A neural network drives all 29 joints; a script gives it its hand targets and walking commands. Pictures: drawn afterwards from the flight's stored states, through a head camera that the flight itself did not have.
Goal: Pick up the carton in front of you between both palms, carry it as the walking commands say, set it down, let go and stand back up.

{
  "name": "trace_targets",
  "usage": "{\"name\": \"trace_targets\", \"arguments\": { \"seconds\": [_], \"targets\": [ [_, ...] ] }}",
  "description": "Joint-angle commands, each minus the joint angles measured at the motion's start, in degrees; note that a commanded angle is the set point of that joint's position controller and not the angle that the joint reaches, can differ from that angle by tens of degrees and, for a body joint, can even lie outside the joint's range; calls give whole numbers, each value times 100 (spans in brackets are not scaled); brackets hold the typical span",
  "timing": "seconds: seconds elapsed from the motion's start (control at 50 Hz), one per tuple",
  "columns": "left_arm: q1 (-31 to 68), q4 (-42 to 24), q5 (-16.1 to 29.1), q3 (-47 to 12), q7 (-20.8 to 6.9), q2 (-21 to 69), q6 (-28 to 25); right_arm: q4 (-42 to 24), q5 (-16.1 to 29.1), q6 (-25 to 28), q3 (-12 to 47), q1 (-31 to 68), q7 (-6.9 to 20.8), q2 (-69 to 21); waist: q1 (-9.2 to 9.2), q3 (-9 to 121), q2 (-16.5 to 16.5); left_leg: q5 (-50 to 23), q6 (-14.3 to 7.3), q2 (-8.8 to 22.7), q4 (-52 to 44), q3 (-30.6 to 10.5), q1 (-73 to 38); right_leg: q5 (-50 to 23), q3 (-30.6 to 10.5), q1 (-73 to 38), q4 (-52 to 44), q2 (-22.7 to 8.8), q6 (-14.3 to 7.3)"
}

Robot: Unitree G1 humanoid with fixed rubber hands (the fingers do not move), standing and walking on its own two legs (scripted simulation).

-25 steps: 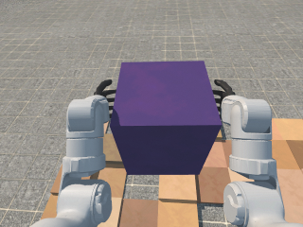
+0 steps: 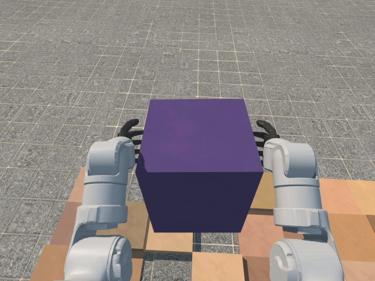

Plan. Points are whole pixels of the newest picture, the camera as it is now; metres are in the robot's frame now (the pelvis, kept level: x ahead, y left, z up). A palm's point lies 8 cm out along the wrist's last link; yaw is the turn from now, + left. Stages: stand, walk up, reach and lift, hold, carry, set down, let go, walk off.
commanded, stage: carry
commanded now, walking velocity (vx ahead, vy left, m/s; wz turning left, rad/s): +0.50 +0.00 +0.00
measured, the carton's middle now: (197, 168) +0.36 +0.00 +0.03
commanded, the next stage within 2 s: none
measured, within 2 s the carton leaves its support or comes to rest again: neither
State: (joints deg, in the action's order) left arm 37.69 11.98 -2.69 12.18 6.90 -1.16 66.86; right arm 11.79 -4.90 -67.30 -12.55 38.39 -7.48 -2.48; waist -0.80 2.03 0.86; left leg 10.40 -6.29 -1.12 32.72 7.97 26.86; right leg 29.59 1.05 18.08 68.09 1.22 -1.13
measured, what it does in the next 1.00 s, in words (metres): climbs: right foot, then left foot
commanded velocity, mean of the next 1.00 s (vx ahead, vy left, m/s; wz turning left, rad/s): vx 0.50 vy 0.00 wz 0.00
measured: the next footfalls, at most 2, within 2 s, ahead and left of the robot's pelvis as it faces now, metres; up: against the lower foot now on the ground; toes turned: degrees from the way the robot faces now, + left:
right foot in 0.38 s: +0.41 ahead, -0.08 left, +0.03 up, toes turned -4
left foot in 0.76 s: +0.67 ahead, +0.15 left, +0.04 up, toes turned +7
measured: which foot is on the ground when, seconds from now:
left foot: down 0.00-0.40, up 0.42-0.74, down 0.76-1.00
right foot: up 0.00-0.36, down 0.38-0.76, up 0.78-1.00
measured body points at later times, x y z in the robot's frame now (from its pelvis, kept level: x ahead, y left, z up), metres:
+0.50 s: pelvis +0.31 +0.00 +0.02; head +0.33 +0.01 +0.47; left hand +0.67 +0.18 +0.15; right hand +0.70 -0.12 +0.15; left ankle +0.18 +0.08 -0.58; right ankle +0.39 -0.07 -0.68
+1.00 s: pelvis +0.60 +0.07 +0.04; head +0.65 +0.08 +0.49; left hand +1.00 +0.22 +0.18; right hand +0.99 -0.08 +0.18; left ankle +0.63 +0.15 -0.68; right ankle +0.62 -0.05 -0.63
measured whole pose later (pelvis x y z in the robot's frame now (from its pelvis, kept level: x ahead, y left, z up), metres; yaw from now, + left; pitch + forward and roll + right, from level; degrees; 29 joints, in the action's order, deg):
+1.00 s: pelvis +0.60 +0.07 +0.04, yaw +1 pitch +5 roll +0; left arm 51.6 8.1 -2.5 16.1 8.6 -2.5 77.2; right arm 4.1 -2.9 -77.3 -15.3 47.8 -9.1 -0.7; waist -2.9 -1.4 1.2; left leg 14.3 -4.6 -0.5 33.8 6.9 25.2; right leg 23.5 0.3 37.2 60.2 -1.0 -2.5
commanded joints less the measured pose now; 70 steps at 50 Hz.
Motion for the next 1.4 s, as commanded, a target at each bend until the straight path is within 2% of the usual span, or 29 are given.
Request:
{"name": "trace_targets", "arguments": {
  "seconds": [0.0,0.08,0.18,0.28,0.34,0.36,0.38,0.4,0.42,0.44,0.48,0.52,0.6,0.66,0.72,0.74,0.76,0.78,0.8,0.84,0.9,0.96,1.08,1.14,1.16,1.18,1.2,1.26,1.38],
  "targets": [
    [4474,-954,2462,-3744,-1328,6926,-126,-970,2571,181,3558,4160,1489,-6344,-259,2834,-663,-1655,-652,1861,-945,-2864,-3955,-506,-138,2594,962,-290,-39],
    [4034,-1272,2331,-3793,-1127,6880,-209,-1672,2953,254,3923,4474,1474,-6517,-133,2924,-645,-1579,-561,1659,-1144,-2182,-3495,-737,36,2554,616,-452,36],
    [3670,-1395,2134,-3920,-1042,6544,-234,-1755,2928,228,4057,4057,1509,-6234,-306,2529,-545,-2755,-490,1418,-1152,-1650,-3667,-880,409,3316,-407,-458,35],
    [3726,-1518,2105,-3992,-1045,6173,-96,-1683,2833,106,4029,3883,1524,-5830,-170,2459,-977,-4194,-205,1302,-805,-963,-3422,-2280,667,2249,-1725,-214,-145],
    [3472,-1036,2105,-3885,-1106,6002,49,-1143,2614,-26,3798,3544,1497,-5558,-235,2277,-891,-5647,144,695,242,-282,-3495,-3079,1321,1256,-3309,492,-248],
    [3523,-949,2138,-3835,-1154,5958,90,-1038,2549,-44,3717,3526,1480,-5478,23,2442,-902,-5647,200,741,1039,-209,-2809,-3362,1220,47,-3846,552,-328],
    [3556,-878,2114,-3750,-1189,5880,101,-991,2590,-81,3704,3779,1463,-5519,483,2861,-520,-4676,520,530,2305,-173,-1248,-4061,463,-2002,-4136,65,-713],
    [3676,-925,2094,-3677,-1202,5853,51,-1155,2630,-128,3670,4109,1459,-5580,997,3167,1154,-1117,969,-450,4651,-295,1176,-5103,-2326,-3652,-4227,-1599,-1898],
    [3631,-1014,2212,-3709,-1207,5862,98,-1116,2575,-167,3653,4208,1442,-5614,825,3156,1328,1252,791,-370,5693,-964,1574,-5853,-2730,-3386,-4507,-1885,-1994],
    [4147,-1380,2438,-3780,-1219,5968,125,-1335,2617,-208,3629,4574,1392,-5591,741,3071,808,1390,611,-308,5915,-1284,1835,-6334,-2550,-3407,-4206,-2061,-1943],
    [5141,-2103,2837,-3900,-1200,6106,202,-1775,2619,-327,3489,5038,1254,-5425,571,2734,187,1324,249,104,5454,-1366,2186,-4249,-2507,-2659,-4169,-2052,-1739],
    [5555,-2469,3095,-3910,-1159,6040,393,-1900,2484,-483,3287,4943,1105,-5171,475,2371,79,1192,170,261,4842,-1180,2156,-3009,-2079,-1847,-4344,-1757,-1508],
    [5401,-1852,3038,-3625,-1187,5801,758,-1324,2157,-802,2944,4501,988,-4733,481,2172,281,417,350,496,2865,-883,2084,-3776,-1446,-1416,-4609,-1634,-1431],
    [5411,-1254,2919,-3392,-1268,5933,890,-863,2030,-917,2788,4614,1029,-4752,480,2258,571,-826,355,68,959,-202,360,-4426,-320,-789,-4347,-1028,-1002],
    [5397,-603,2805,-3118,-1317,6063,884,-286,1974,-933,2647,4660,1117,-4949,213,2237,213,-1916,256,-298,-553,244,-1370,-4399,229,-542,-3367,-727,-548],
    [5371,-373,2735,-3014,-1321,6068,875,-64,2006,-927,2556,4659,1153,-5043,-20,2407,110,-2390,115,71,-630,-68,-2267,-4056,409,-181,-2595,-519,-341],
    [5433,-163,2682,-2900,-1345,6112,912,142,1993,-912,2434,4611,1168,-4967,-198,3118,-1129,-4807,-524,1880,2,-2198,-3858,-1518,492,1007,-852,-99,-24],
    [5406,164,2631,-2697,-1347,6150,947,299,1940,-876,2297,4535,1146,-4844,-386,3578,-1957,-4594,-1286,2383,-156,-3523,-4863,407,65,2352,698,462,31],
    [5407,276,2534,-2704,-1345,6254,932,326,1983,-833,2281,4578,1148,-5096,-390,3576,-1452,-3184,-1287,2248,-137,-3574,-4754,278,-436,2820,1228,137,-145],
    [5768,-51,2595,-2649,-1345,6506,896,-439,2289,-743,2430,5483,1165,-5559,-337,3089,-639,-1907,-880,1944,-249,-3387,-4209,-189,-525,3288,953,-174,-274],
    [5966,-765,2615,-2606,-1183,6482,896,-1505,2830,-723,2860,6395,1108,-5942,-156,2960,-487,-605,-710,1719,-728,-2831,-3233,-517,-415,2675,6,-384,-193],
    [5695,-1205,2367,-2621,-962,6194,900,-1939,2958,-783,3052,6210,1056,-5916,-288,3026,-784,-806,-817,1646,-884,-2339,-3225,-592,-199,2468,-1117,-397,-110],
    [5031,-1136,1812,-2807,-895,5712,918,-1846,2911,-840,3449,5686,1177,-5809,-265,3128,-951,-2717,-398,1333,-388,-1264,-3145,-2124,435,1222,-2896,-39,-109],
    [4871,-698,1810,-2852,-1047,5773,899,-1376,2846,-795,3536,5482,1265,-5857,113,3110,-616,-3049,30,933,829,-562,-2086,-2649,534,-762,-4197,0,-409],
    [4618,-473,1820,-2812,-1101,5749,888,-1187,2820,-785,3536,5434,1283,-5788,376,3270,-220,-1796,257,738,1567,-463,-1083,-3160,-339,-1909,-4119,-758,-626],
    [4624,-302,1738,-2755,-1123,5607,835,-948,2793,-801,3448,5414,1305,-5911,417,3661,1317,733,470,95,2870,-349,779,-4347,-2360,-3516,-3860,-1990,-1379],
    [4488,-120,1777,-2707,-1165,5695,803,-817,2738,-792,3378,5438,1321,-5904,533,3529,1705,2271,444,-130,3650,-620,1935,-4557,-2979,-3968,-3936,-2127,-1723],
    [4913,-340,2137,-2859,-1352,6303,674,-440,2540,-660,3236,5221,1311,-6199,620,2874,473,1865,421,280,3347,-930,2495,-4622,-2179,-3609,-3925,-1832,-1285],
    [5358,-935,2759,-3325,-1531,6908,334,-529,2150,-323,3154,4541,1095,-6353,548,2616,652,165,601,315,2015,-791,2046,-4362,-1276,-3029,-4230,-1415,-1025]
  ]
}}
